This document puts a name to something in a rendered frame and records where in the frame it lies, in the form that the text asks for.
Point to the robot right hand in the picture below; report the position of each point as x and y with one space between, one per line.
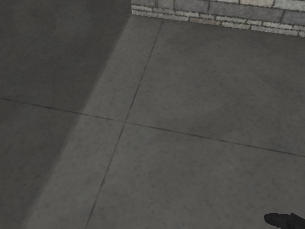
285 221

